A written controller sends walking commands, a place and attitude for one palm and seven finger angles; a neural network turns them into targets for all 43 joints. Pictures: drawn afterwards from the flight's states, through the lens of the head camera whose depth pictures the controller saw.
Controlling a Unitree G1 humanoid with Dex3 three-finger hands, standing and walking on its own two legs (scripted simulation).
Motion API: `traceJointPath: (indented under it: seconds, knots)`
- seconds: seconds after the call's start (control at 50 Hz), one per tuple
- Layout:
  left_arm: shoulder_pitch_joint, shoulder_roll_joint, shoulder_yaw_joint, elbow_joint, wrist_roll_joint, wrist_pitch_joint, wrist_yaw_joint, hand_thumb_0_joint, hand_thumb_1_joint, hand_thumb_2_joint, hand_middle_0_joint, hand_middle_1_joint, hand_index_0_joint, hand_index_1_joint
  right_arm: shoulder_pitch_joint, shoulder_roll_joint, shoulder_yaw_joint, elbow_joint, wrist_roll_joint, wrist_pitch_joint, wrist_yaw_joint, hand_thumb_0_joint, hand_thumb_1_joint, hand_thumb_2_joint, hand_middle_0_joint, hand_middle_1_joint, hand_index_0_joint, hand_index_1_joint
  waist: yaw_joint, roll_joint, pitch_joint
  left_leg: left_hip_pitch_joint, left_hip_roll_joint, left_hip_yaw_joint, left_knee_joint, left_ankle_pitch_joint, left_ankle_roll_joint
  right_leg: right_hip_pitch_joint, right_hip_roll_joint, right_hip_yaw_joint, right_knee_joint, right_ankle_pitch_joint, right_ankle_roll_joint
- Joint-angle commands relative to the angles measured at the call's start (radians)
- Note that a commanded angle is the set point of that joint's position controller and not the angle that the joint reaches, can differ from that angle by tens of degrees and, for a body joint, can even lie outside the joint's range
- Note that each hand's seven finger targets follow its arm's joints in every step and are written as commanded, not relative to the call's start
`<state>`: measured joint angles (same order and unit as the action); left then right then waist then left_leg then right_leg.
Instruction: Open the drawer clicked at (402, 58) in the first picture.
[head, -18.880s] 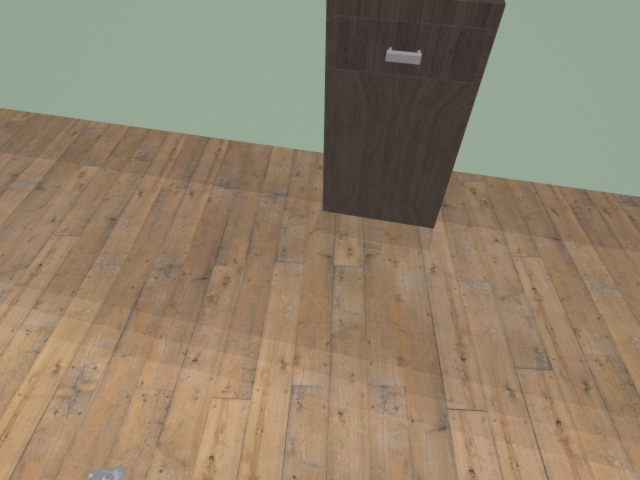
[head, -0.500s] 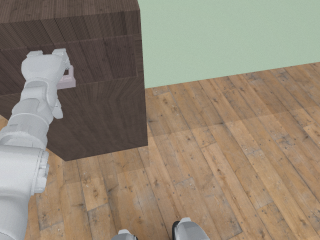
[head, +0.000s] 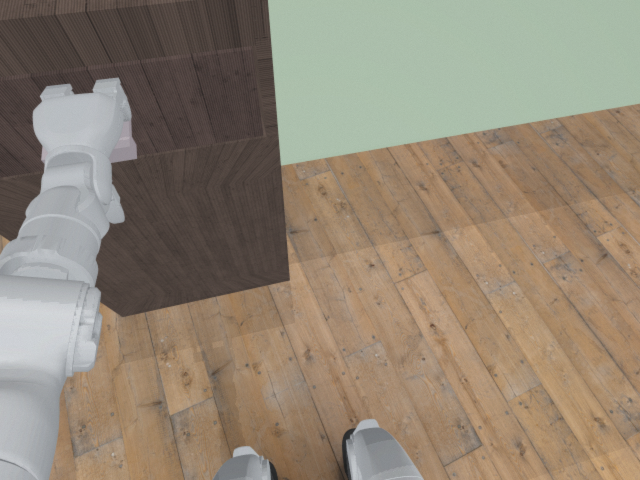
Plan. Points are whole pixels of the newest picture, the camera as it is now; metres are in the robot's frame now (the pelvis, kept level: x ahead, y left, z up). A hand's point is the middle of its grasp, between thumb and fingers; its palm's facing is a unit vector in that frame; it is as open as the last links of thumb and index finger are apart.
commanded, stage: lower the fingers behind the handle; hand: left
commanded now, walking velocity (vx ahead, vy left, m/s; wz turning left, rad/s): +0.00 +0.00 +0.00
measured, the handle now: (91, 139) +0.57 +0.25 +0.03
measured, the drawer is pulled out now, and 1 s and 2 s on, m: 0.00 0.00 0.00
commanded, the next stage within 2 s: lift the fingers back up to retry in 0.48 s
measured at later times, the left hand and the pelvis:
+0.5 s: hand (102, 156) +0.53 +0.22 +0.04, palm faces -0.02 +0.04 -1.00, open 13.7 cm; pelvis -0.02 +0.00 -0.02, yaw +0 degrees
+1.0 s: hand (96, 152) +0.53 +0.23 +0.05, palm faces -0.05 -0.01 -1.00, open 13.6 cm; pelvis +0.01 +0.00 +0.01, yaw +0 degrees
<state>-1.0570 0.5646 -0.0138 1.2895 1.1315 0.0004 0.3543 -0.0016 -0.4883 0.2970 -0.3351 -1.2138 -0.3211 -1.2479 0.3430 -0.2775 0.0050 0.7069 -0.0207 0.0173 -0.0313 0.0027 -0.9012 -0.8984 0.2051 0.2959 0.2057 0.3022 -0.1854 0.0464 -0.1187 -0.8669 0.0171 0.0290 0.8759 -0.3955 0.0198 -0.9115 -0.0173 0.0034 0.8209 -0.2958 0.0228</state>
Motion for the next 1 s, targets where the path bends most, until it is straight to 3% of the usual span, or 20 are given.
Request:
traceJointPath:
  seconds: [0.0,0.1,0.22,0.26,0.34,0.4,0.44,0.5,0.54,0.56,0.6,0.64,0.66,0.7,0.74,0.8,0.86,0.9,0.94,0.98]
  knots:
    - [-0.331,0.284,0.03,-0.085,-0.001,0.02,-0.001,0.0,-0.5,0.3,-0.3,-1.2,-0.3,-1.2,0.185,-0.182,-0.069,-0.044,0.003,-0.015,-0.017,0.0,-0.9,-0.9,0.2,0.3,0.2,0.3,-0.007,-0.035,-0.341,0.101,-0.039,-0.013,-0.081,0.102,0.027,0.224,0.052,-0.03,-0.07,0.057,-0.032]
    - [-0.386,0.286,0.03,-0.096,0.004,0.033,0.023,0.0,-0.5,0.3,-0.3,-1.2,-0.3,-1.2,0.199,-0.185,-0.074,-0.037,0.001,-0.025,-0.012,0.0,-0.9,-0.9,0.2,0.3,0.2,0.3,-0.022,-0.005,-0.396,0.101,-0.034,-0.021,-0.051,0.106,0.027,0.18,0.052,-0.033,-0.039,0.044,-0.034]
    - [-0.437,0.311,0.013,-0.048,0.002,0.098,0.018,0.0,-0.5,0.3,-0.3,-1.2,-0.3,-1.2,0.199,-0.192,-0.062,-0.031,0.008,-0.016,-0.018,0.0,-0.9,-0.9,0.2,0.3,0.2,0.3,-0.044,-0.009,-0.373,0.06,-0.037,-0.02,-0.057,0.047,0.03,0.179,0.048,-0.03,-0.053,0.0,-0.027]
    - [-0.441,0.345,0.025,-0.041,0.003,0.109,0.008,0.0,-0.5,0.3,-0.3,-1.2,-0.3,-1.2,0.193,-0.195,-0.055,-0.032,0.01,-0.012,-0.024,0.0,-0.9,-0.9,0.2,0.3,0.2,0.3,-0.038,-0.016,-0.375,0.042,-0.04,-0.019,-0.06,0.031,0.031,0.198,0.047,-0.027,-0.055,-0.009,-0.025]
    - [-0.455,0.371,0.028,-0.045,-0.002,0.101,-0.021,0.0,-0.5,0.3,-0.3,-1.2,-0.3,-1.2,0.196,-0.196,-0.048,-0.042,0.015,-0.009,-0.032,0.0,-0.9,-0.9,0.2,0.3,0.2,0.3,-0.042,-0.019,-0.36,0.026,-0.039,-0.022,-0.064,0.0,0.032,0.198,0.046,-0.025,-0.057,-0.03,-0.023]
    - [-0.458,0.339,0.011,-0.059,-0.001,0.08,-0.034,0.0,-0.5,0.3,-0.3,-1.2,-0.3,-1.2,0.198,-0.191,-0.05,-0.051,0.014,-0.014,-0.033,0.0,-0.9,-0.9,0.2,0.3,0.2,0.3,-0.044,0.006,-0.365,0.046,-0.037,-0.024,-0.062,0.0,0.032,0.175,0.048,-0.029,-0.053,-0.037,-0.028]
    - [-0.429,0.376,0.041,-0.068,-0.003,0.063,-0.037,0.0,-0.5,0.3,-0.3,-1.2,-0.3,-1.2,0.2,-0.194,-0.047,-0.054,0.014,-0.018,-0.033,0.0,-0.9,-0.9,0.2,0.3,0.2,0.3,-0.027,0.0,-0.365,0.028,-0.037,-0.027,-0.06,-0.013,0.031,0.182,0.048,-0.029,-0.046,-0.045,-0.027]
    - [-0.429,0.337,0.026,-0.103,-0.005,0.035,-0.038,0.0,-0.5,0.3,-0.3,-1.2,-0.3,-1.2,0.204,-0.186,-0.055,-0.061,0.011,-0.025,-0.032,0.0,-0.9,-0.9,0.2,0.3,0.2,0.3,-0.028,0.013,-0.407,0.049,-0.035,-0.024,-0.046,0.012,0.033,0.182,0.05,-0.026,-0.041,-0.028,-0.029]
    - [-0.403,0.375,0.052,-0.089,-0.007,0.032,-0.035,0.0,-0.5,0.3,-0.3,-1.2,-0.3,-1.2,0.207,-0.19,-0.05,-0.057,0.011,-0.025,-0.031,0.0,-0.9,-0.9,0.2,0.3,0.2,0.3,-0.02,-0.011,-0.392,0.017,-0.036,-0.025,-0.045,-0.005,0.033,0.195,0.05,-0.024,-0.039,-0.038,-0.025]
    - [-0.401,0.361,0.039,-0.082,-0.004,0.031,-0.033,0.0,-0.5,0.3,-0.3,-1.2,-0.3,-1.2,0.203,-0.188,-0.05,-0.059,0.012,-0.026,-0.035,0.0,-0.9,-0.9,0.2,0.3,0.2,0.3,-0.027,-0.025,-0.375,0.01,-0.035,-0.027,-0.047,-0.007,0.033,0.192,0.049,-0.025,-0.041,-0.04,-0.025]
    - [-0.441,0.395,0.071,-0.162,-0.009,0.02,-0.027,0.0,-0.5,0.3,-0.3,-1.2,-0.3,-1.2,0.206,-0.189,-0.057,-0.061,0.01,-0.026,-0.031,0.0,-0.9,-0.9,0.2,0.3,0.2,0.3,-0.009,0.022,-0.462,0.063,-0.035,-0.024,-0.05,0.033,0.033,0.228,0.051,-0.019,-0.044,-0.009,-0.028]
    - [-0.46,0.394,0.069,-0.194,-0.014,0.021,-0.02,0.0,-0.5,0.3,-0.3,-1.2,-0.3,-1.2,0.213,-0.183,-0.06,-0.056,0.011,-0.027,-0.029,0.0,-0.9,-0.9,0.2,0.3,0.2,0.3,-0.009,0.048,-0.481,0.095,-0.034,-0.025,-0.061,0.057,0.032,0.248,0.053,-0.02,-0.053,0.014,-0.026]
    - [-0.442,0.423,0.093,-0.194,-0.016,0.024,-0.018,0.0,-0.5,0.3,-0.3,-1.2,-0.3,-1.2,0.207,-0.185,-0.059,-0.053,0.011,-0.023,-0.03,0.0,-0.9,-0.9,0.2,0.3,0.2,0.3,0.001,0.029,-0.488,0.098,-0.035,-0.024,-0.066,0.063,0.032,0.273,0.051,-0.018,-0.06,0.019,-0.024]
    - [-0.48,0.403,0.08,-0.221,-0.023,0.023,-0.014,0.0,-0.5,0.3,-0.3,-1.2,-0.3,-1.2,0.207,-0.181,-0.06,-0.051,0.012,-0.022,-0.029,0.0,-0.9,-0.9,0.2,0.3,0.2,0.3,-0.008,0.041,-0.488,0.131,-0.034,-0.028,-0.081,0.085,0.031,0.278,0.055,-0.02,-0.077,0.034,-0.025]
    - [-0.469,0.456,0.12,-0.232,-0.031,0.021,-0.007,0.0,-0.5,0.3,-0.3,-1.2,-0.3,-1.2,0.209,-0.185,-0.06,-0.04,0.012,-0.019,-0.029,0.0,-0.9,-0.9,0.2,0.3,0.2,0.3,0.008,0.034,-0.496,0.14,-0.035,-0.028,-0.095,0.1,0.031,0.323,0.054,-0.015,-0.089,0.055,-0.023]
    - [-0.49,0.443,0.121,-0.282,-0.038,0.006,-0.003,0.0,-0.5,0.3,-0.3,-1.2,-0.3,-1.2,0.204,-0.18,-0.065,-0.037,0.009,-0.016,-0.03,0.0,-0.9,-0.9,0.2,0.3,0.2,0.3,0.012,0.046,-0.532,0.201,-0.036,-0.026,-0.109,0.158,0.031,0.358,0.055,-0.015,-0.106,0.105,-0.025]
    - [-0.486,0.443,0.123,-0.307,-0.037,-0.005,0.006,0.0,-0.5,0.3,-0.3,-1.2,-0.3,-1.2,0.196,-0.175,-0.066,-0.029,0.011,-0.012,-0.032,0.0,-0.9,-0.9,0.2,0.3,0.2,0.3,0.019,0.06,-0.496,0.229,-0.037,-0.025,-0.131,0.192,0.027,0.375,0.054,-0.019,-0.123,0.135,-0.025]
    - [-0.49,0.459,0.152,-0.361,-0.041,-0.02,0.016,0.0,-0.5,0.3,-0.3,-1.2,-0.3,-1.2,0.191,-0.176,-0.073,-0.028,0.005,-0.01,-0.029,0.0,-0.9,-0.9,0.2,0.3,0.2,0.3,0.032,0.074,-0.546,0.282,-0.036,-0.024,-0.132,0.256,0.026,0.406,0.057,-0.018,-0.125,0.187,-0.029]
    - [-0.476,0.43,0.136,-0.365,-0.034,-0.018,0.025,0.0,-0.5,0.3,-0.3,-1.2,-0.3,-1.2,0.189,-0.17,-0.076,-0.022,0.006,-0.008,-0.028,0.0,-0.9,-0.9,0.2,0.3,0.2,0.3,0.029,0.075,-0.515,0.297,-0.037,-0.021,-0.14,0.291,0.024,0.41,0.057,-0.022,-0.135,0.22,-0.028]
    - [-0.476,0.435,0.15,-0.41,-0.031,-0.02,0.035,0.0,-0.5,0.3,-0.3,-1.2,-0.3,-1.2,0.182,-0.169,-0.08,-0.021,0.003,-0.007,-0.024,0.0,-0.9,-0.9,0.2,0.3,0.2,0.3,0.045,0.106,-0.537,0.348,-0.035,-0.024,-0.148,0.345,0.018,0.422,0.059,-0.03,-0.133,0.249,-0.033]
